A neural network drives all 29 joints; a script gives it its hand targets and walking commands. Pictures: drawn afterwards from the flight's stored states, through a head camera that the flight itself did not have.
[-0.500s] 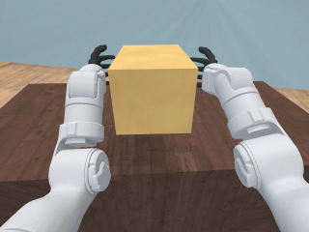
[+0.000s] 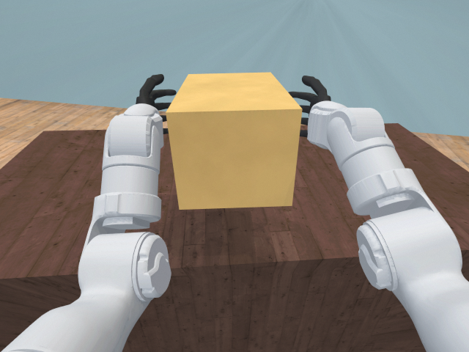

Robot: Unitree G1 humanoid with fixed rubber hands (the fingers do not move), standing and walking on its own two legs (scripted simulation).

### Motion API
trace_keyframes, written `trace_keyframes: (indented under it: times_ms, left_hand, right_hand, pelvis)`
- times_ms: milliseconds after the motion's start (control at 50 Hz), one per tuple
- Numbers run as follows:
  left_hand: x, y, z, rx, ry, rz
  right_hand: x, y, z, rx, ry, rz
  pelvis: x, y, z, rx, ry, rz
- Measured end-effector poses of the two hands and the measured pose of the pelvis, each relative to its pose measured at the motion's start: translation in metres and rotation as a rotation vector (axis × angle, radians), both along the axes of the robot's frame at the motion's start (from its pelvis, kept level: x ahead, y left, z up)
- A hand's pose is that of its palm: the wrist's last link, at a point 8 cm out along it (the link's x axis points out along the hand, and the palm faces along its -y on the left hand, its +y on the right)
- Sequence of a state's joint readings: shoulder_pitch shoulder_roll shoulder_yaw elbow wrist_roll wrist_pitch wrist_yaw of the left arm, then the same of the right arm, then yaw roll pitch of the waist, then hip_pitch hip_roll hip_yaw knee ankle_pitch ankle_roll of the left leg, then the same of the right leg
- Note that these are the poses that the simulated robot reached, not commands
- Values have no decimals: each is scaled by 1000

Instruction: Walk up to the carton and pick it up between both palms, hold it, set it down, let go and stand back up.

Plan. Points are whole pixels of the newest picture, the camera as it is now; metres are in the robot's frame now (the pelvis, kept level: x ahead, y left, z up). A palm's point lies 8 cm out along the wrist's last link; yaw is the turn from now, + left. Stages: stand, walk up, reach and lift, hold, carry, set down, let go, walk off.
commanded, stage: hold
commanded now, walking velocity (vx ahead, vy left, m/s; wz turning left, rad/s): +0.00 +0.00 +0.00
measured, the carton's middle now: (232, 129) +0.44 +0.00 +0.26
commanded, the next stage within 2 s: none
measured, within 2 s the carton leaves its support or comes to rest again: neither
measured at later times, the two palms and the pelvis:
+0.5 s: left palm (141, 120) +0.38 +0.14 +0.30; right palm (312, 115) +0.37 -0.13 +0.31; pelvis +0.00 +0.00 +0.00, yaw +0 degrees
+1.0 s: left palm (142, 115) +0.38 +0.14 +0.31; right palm (314, 112) +0.37 -0.13 +0.32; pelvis +0.00 +0.00 +0.00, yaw +1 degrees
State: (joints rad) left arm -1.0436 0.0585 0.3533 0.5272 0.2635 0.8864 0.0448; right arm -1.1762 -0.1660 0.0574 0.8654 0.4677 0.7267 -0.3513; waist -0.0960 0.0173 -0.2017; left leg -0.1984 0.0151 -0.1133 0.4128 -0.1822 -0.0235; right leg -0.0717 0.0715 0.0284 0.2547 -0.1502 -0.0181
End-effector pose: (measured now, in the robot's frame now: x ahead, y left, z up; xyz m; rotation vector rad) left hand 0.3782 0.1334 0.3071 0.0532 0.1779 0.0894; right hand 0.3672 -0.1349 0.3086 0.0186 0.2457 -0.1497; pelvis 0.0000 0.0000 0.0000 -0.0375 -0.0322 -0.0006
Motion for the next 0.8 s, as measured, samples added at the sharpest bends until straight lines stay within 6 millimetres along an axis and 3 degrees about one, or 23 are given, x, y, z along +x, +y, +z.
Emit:
trace_keyframes:
  times_ms: [220, 560, 800]
  left_hand:
    - [-2, 7, 11, -14, -12, 9]
    - [-3, 7, -4, -9, -6, 0]
    - [-3, -1, 14, 14, -7, -1]
  right_hand:
    - [-1, 7, 8, -10, -11, 6]
    - [-2, 7, 4, -16, -4, -3]
    - [-4, -1, 9, 1, -7, -6]
  pelvis:
    - [1, -1, 0, 1, 2, 1]
    - [2, 1, 0, -6, -1, 11]
    - [-5, 4, 0, 2, 13, -18]
